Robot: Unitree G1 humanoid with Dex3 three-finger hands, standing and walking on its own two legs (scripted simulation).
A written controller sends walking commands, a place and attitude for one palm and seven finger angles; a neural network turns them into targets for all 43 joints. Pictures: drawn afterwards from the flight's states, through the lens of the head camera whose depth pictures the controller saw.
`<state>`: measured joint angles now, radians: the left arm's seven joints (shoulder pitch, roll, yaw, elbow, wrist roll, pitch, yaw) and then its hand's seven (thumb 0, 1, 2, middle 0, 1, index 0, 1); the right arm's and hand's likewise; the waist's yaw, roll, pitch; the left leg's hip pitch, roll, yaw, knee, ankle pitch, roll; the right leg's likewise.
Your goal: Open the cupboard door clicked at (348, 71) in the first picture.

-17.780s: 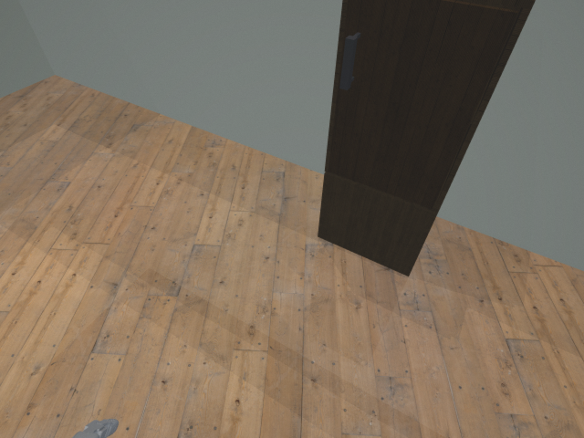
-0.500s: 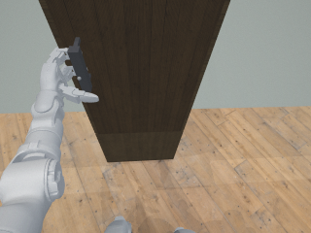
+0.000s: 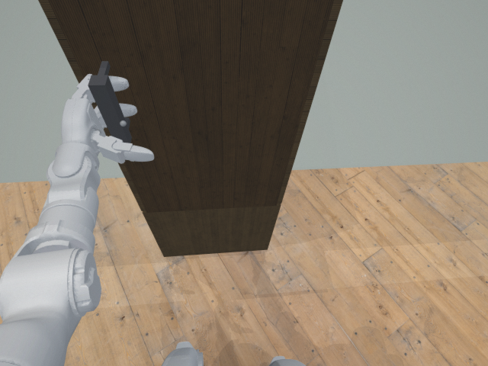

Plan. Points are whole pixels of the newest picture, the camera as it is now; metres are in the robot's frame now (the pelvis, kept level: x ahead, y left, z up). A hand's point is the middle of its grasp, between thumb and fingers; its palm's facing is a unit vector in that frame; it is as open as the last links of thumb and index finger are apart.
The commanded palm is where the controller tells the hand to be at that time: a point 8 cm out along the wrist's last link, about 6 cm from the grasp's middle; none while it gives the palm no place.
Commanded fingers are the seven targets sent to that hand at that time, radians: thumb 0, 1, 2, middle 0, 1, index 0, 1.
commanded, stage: slide the fingers in behind the handle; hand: left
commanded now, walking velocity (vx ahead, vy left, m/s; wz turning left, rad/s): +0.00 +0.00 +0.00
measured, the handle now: (114, 106) +0.53 +0.20 +0.12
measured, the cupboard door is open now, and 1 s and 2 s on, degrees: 0 0 36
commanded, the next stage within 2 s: close the thumb around the handle in 0.06 s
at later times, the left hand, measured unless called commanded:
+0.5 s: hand (122, 124) +0.48 +0.18 +0.11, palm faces +0.03 -1.00 +0.00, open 10.6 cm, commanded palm +0.46 +0.23 +0.11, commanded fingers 0.00 0.51 0.73 -0.37 -1.31 -0.37 -1.31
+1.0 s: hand (127, 124) +0.48 +0.17 +0.11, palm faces +0.03 -1.00 +0.00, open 5.6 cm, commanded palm +0.45 +0.22 +0.11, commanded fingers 0.00 0.90 0.90 -0.40 -1.35 -0.40 -1.35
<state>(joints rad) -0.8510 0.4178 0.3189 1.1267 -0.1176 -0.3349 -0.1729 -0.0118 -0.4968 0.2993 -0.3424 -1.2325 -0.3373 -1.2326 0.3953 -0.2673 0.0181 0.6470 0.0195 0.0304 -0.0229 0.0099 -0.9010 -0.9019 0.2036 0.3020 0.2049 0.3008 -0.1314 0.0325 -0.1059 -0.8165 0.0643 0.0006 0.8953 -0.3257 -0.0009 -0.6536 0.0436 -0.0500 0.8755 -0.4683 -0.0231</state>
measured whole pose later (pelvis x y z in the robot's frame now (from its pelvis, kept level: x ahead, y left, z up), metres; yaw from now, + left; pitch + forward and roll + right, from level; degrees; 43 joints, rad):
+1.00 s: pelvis +0.01 +0.01 +0.00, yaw -1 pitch +14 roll -2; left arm -0.80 0.38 0.33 1.08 -0.12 -0.33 -0.15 0.01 0.72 0.84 -0.40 -1.35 -0.39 -1.35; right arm 0.39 -0.26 0.02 0.64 0.02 0.05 -0.02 0.01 -0.90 -0.90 0.20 0.30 0.20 0.30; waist -0.13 0.04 -0.11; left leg -0.79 0.06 0.02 0.89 -0.34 0.01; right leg -0.63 0.04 -0.03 0.86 -0.47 -0.01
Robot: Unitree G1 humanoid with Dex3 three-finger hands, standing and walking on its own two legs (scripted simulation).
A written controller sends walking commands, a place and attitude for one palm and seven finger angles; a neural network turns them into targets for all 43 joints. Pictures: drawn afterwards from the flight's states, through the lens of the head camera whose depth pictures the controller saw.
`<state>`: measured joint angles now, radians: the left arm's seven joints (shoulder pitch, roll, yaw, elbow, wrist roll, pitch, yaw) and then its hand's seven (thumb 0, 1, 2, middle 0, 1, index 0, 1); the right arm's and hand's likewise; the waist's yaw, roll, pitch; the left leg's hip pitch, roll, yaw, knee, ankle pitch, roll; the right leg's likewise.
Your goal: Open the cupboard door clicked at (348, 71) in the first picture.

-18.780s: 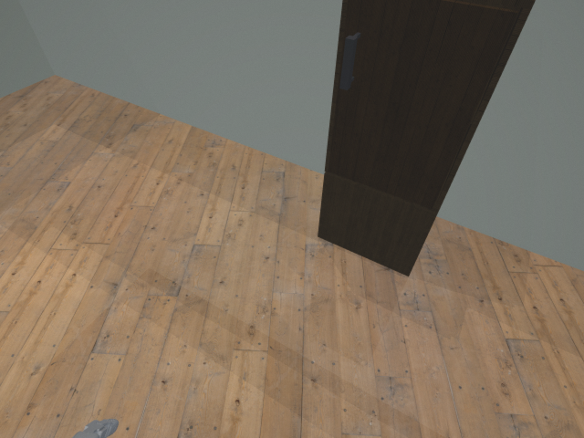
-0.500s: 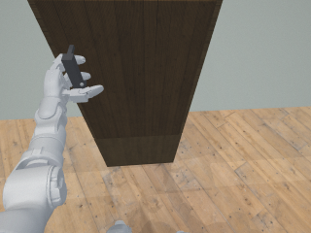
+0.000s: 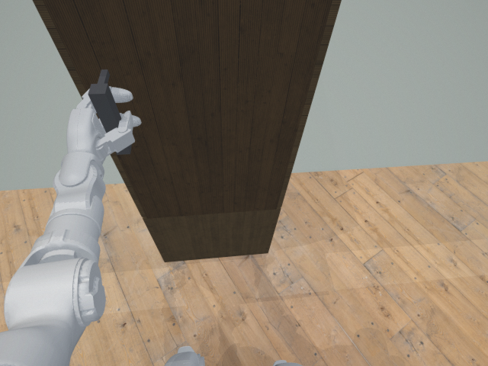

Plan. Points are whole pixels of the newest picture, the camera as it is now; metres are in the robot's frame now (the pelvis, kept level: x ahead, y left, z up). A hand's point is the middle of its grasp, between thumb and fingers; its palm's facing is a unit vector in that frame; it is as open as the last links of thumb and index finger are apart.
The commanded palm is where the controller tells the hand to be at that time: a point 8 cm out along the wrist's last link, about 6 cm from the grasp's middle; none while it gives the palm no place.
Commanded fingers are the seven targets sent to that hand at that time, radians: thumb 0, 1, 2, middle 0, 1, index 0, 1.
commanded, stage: pull the door open along its arc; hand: left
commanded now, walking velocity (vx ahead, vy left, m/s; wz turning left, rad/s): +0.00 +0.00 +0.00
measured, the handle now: (114, 113) +0.52 +0.20 +0.11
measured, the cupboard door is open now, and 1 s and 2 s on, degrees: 0 36 37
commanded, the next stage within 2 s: open thumb and fingers to let go in 1.10 s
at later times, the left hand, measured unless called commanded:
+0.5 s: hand (139, 187) +0.36 +0.14 +0.11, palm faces +0.06 -1.00 +0.07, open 6.2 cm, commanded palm +0.31 +0.20 +0.11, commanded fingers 0.00 0.90 0.90 -0.40 -1.35 -0.40 -1.35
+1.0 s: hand (191, 236) +0.28 +0.06 +0.11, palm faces +0.40 -0.91 +0.00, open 6.0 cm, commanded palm +0.21 +0.09 +0.11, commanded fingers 0.00 0.90 0.90 -0.40 -1.35 -0.40 -1.35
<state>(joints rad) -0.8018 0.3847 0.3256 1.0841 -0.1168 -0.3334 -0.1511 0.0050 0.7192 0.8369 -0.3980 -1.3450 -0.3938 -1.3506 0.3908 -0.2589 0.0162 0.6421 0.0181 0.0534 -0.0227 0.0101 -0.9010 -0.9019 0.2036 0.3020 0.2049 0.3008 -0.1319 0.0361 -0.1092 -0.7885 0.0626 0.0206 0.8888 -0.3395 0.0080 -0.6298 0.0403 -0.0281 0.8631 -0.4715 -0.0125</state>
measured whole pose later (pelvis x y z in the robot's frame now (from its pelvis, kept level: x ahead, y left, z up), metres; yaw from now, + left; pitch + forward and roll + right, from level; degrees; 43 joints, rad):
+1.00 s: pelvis +0.02 -0.04 +0.02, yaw +3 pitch +2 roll +1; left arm 0.22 -0.08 -0.22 -0.09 0.04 -0.02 0.52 0.00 0.67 0.72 -0.34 -1.35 -0.37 -1.35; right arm 0.22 -0.20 0.02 0.53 -0.04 0.11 0.01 0.02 -0.90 -0.90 0.20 0.30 0.20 0.30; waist -0.01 0.05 -0.10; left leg -0.45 0.04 -0.02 0.74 -0.31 -0.04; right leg -0.30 0.03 -0.07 0.75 -0.48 -0.06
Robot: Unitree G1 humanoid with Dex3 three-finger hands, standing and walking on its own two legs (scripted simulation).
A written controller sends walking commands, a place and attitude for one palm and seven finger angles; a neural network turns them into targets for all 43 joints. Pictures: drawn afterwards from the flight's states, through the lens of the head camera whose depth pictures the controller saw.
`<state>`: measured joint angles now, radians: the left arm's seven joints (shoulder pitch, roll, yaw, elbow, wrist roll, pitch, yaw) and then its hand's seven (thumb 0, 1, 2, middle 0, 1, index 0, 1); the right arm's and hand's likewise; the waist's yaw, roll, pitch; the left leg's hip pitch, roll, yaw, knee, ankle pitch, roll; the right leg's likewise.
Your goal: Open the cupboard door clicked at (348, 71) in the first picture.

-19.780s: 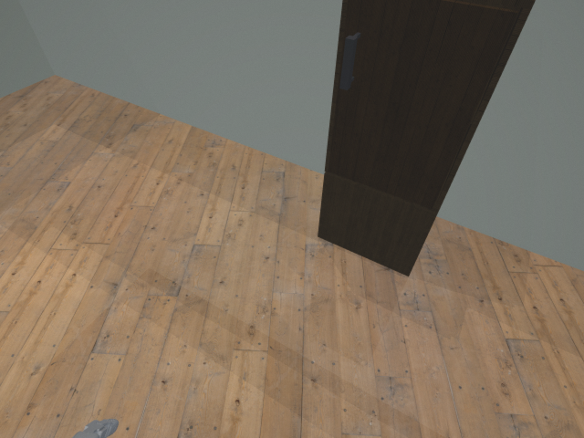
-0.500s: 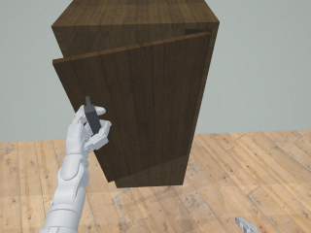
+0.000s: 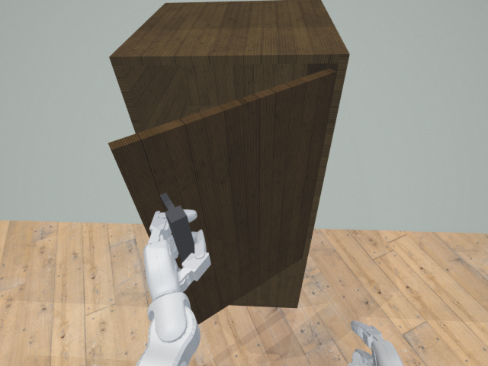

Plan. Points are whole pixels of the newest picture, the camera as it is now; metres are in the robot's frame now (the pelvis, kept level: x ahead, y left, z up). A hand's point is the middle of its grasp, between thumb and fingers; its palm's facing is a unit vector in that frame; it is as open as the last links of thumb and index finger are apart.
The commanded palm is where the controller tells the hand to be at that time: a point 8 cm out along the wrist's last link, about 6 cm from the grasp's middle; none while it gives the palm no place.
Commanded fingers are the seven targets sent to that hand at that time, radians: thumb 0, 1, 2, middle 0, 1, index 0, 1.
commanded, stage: pull the door open along its arc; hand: left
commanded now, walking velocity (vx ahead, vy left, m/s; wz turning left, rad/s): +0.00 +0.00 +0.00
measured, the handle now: (178, 232) +0.31 +0.12 +0.09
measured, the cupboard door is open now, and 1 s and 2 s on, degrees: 36 37 42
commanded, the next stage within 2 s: open thumb and fingers to let go in 0.10 s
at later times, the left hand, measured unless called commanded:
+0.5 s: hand (194, 263) +0.25 +0.09 +0.10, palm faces +0.36 -0.93 +0.01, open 8.1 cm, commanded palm +0.20 +0.11 +0.09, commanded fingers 0.00 -0.22 0.42 -0.32 -1.23 -0.32 -1.23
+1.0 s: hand (199, 263) +0.25 +0.08 +0.10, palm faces +0.28 -0.96 -0.01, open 15.1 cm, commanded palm +0.20 +0.11 +0.09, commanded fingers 0.00 -0.50 0.30 -0.15 -0.30 -0.15 -0.30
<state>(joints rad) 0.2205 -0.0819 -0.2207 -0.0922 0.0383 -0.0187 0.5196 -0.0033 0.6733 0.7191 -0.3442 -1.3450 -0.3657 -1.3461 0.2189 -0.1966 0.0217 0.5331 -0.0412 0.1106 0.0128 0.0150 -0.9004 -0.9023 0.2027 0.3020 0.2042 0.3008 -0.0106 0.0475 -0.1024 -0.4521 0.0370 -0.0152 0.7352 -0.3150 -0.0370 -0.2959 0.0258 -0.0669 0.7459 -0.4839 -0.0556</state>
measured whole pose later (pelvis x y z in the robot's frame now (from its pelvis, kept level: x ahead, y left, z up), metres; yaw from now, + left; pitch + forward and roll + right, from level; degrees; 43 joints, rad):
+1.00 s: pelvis -0.02 +0.02 -0.01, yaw +1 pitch +1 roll -1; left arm 0.17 -0.05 -0.32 -0.10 0.05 0.00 0.54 -0.01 -0.48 0.30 -0.25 -0.73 -0.24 -0.73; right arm 0.19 -0.19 0.03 0.56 -0.03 0.06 0.03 0.02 -0.90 -0.90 0.20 0.30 0.20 0.30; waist -0.01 0.06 -0.07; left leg -0.49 0.03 -0.03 0.80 -0.32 -0.02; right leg -0.31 0.02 -0.08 0.79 -0.48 -0.03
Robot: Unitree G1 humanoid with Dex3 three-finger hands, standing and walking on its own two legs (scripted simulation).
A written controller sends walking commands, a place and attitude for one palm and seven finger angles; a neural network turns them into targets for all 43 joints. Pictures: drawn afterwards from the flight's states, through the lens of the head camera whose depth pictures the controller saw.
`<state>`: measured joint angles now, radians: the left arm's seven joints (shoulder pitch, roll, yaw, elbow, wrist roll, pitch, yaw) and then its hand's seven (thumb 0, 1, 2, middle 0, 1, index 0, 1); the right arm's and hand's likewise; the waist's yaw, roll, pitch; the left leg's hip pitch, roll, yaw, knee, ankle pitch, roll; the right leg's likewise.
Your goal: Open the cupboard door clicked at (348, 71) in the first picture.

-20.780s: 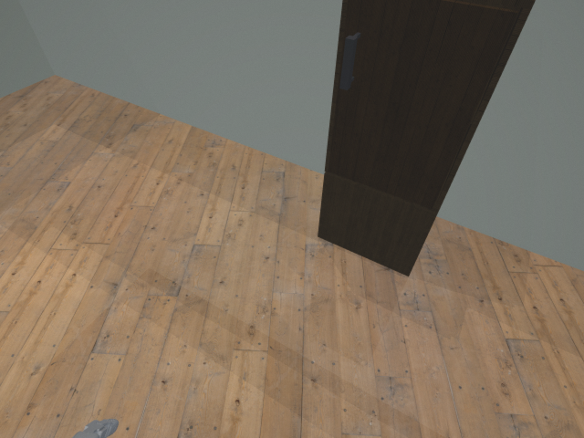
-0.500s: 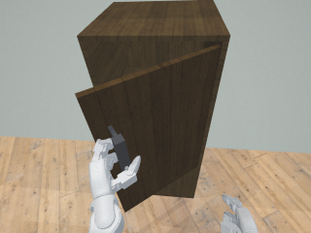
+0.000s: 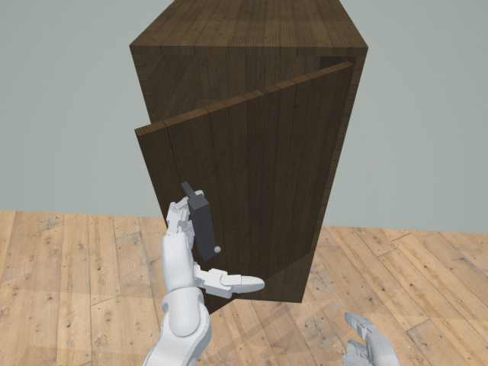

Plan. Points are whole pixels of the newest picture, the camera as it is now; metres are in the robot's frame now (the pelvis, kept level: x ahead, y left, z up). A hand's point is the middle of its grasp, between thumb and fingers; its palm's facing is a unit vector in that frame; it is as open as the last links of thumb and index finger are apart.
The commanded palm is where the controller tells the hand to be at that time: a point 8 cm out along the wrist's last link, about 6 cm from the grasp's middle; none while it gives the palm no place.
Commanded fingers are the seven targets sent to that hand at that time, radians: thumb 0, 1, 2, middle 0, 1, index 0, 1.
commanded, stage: open thumb and fingers to let go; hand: left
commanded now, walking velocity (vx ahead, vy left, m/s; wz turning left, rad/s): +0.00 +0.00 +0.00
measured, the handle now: (197, 221) +0.32 +0.10 +0.10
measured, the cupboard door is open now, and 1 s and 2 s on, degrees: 37 42 42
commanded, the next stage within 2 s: slide the hand sideways off the handle in 0.02 s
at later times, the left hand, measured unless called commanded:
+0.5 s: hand (222, 277) +0.22 +0.05 +0.10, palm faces -0.12 -0.99 +0.04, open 16.3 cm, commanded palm +0.20 +0.10 +0.10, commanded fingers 0.00 -0.50 0.30 -0.15 -0.30 -0.15 -0.30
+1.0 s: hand (187, 300) +0.19 +0.09 +0.10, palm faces -0.08 -1.00 -0.02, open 16.1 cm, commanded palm +0.16 +0.15 +0.10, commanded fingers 0.00 -0.50 0.30 -0.15 -0.30 -0.15 -0.30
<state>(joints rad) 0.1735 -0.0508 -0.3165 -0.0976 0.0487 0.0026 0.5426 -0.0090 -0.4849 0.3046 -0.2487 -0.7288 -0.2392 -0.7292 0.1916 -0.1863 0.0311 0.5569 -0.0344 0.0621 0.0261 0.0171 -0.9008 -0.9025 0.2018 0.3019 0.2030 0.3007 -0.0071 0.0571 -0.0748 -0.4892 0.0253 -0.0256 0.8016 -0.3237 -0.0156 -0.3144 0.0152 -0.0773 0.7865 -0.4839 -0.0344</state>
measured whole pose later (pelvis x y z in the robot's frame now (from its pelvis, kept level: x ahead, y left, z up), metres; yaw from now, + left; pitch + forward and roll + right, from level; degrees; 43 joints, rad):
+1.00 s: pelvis +0.01 +0.00 -0.01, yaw -1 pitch +4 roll +0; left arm 0.57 0.14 -0.15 -0.37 -0.12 -0.19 -0.02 -0.01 -0.50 0.30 -0.21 -0.32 -0.19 -0.32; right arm 0.27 -0.23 0.03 0.41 0.01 -0.03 0.00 0.02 -0.90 -0.90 0.20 0.30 0.20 0.30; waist 0.00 0.05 -0.09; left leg -0.57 0.03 -0.01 0.85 -0.35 -0.02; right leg -0.41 0.02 -0.06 0.86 -0.52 -0.04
